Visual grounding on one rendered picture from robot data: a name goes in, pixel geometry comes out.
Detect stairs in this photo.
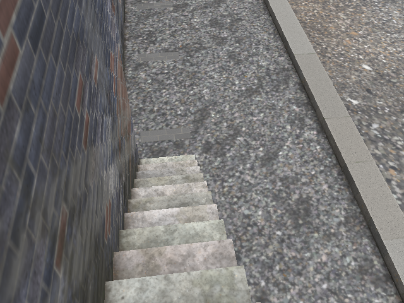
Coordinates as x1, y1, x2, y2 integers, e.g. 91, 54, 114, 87
104, 155, 260, 303

